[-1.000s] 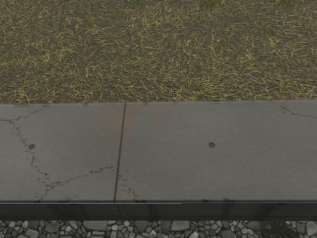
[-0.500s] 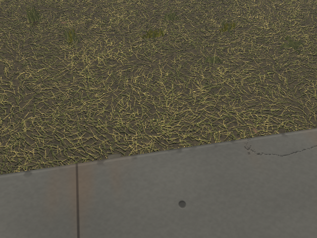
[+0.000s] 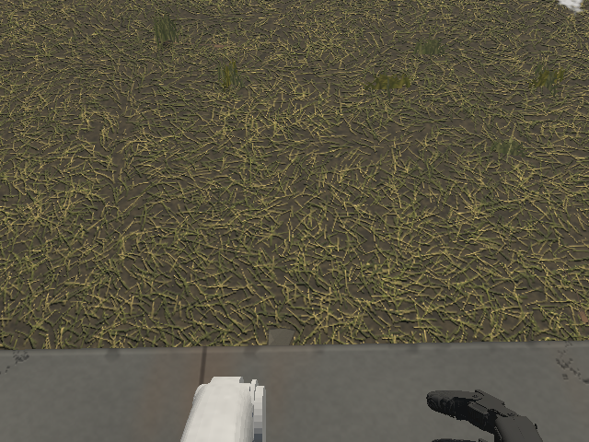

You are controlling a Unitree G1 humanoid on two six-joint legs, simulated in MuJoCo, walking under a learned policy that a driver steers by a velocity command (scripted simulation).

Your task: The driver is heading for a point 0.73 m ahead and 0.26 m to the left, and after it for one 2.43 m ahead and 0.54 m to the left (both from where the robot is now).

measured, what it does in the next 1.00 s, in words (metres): climbs, turning left: left foot 0.18 m higher, then right foot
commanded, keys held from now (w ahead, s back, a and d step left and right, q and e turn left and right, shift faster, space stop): w+q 1.00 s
